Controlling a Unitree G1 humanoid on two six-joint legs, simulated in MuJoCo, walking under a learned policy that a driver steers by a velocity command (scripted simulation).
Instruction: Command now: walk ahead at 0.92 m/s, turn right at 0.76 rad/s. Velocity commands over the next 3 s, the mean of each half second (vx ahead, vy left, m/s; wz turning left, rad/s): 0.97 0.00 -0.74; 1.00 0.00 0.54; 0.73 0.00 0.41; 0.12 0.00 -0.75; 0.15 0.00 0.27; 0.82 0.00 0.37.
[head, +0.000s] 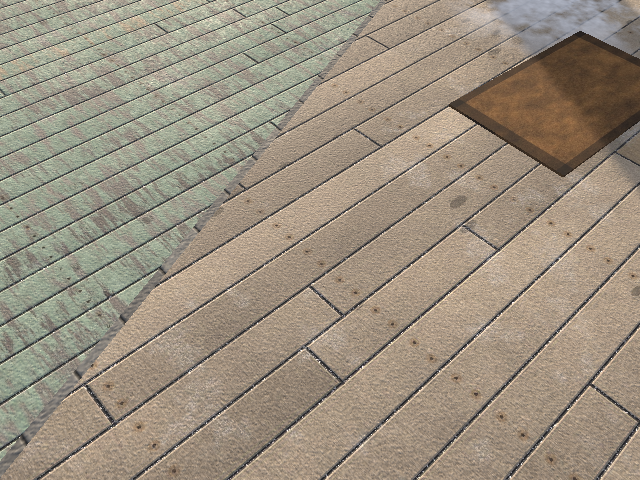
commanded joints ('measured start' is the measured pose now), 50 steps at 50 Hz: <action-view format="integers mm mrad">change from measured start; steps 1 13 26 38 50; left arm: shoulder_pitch -128 178 209 49 -345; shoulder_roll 1 286 95 85 26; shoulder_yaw -14 64 -6 -60 -118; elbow -104 15 41 -70 -254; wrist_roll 0 8 -27 10 11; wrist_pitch -1 -1 -127 -136 -84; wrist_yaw -17 67 55 89 44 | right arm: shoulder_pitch -11 -25 -413 74 69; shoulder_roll -64 -58 -39 -230 -211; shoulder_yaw -10 -11 54 -62 -67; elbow -24 -71 -214 -5 23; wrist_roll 2 -13 9 7 46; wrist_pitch -37 22 21 45 -7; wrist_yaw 0 7 41 18 20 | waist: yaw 18 126 106 -105 -57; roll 160 -210 65 136 85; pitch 168 -60 169 -234 113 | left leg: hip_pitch -33 -606 -557 444 -324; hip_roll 253 -15 122 269 -16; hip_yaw -89 24 -91 -1047 -563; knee -246 1203 392 -48 -198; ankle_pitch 159 -171 457 -176 373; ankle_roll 43 -39 30 473 235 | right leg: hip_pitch -188 1022 489 -138 297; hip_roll -42 -30 58 138 28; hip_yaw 23 351 154 167 -8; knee -27 -615 -1159 434 -590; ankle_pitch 115 -137 426 -229 280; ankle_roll -2 -312 -105 59 110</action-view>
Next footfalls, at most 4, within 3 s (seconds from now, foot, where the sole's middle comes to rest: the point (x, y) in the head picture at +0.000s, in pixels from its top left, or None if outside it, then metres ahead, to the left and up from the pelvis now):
0.24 right None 0.36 -0.08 -0.77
0.70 left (373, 346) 0.83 -0.14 -0.77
1.12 right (453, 233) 1.20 -0.40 -0.77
1.48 left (350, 167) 1.48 -0.12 -0.77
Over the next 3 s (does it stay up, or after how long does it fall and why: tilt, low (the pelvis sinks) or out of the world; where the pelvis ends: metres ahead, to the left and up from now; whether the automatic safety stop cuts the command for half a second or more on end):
stays up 1.81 -0.30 0.00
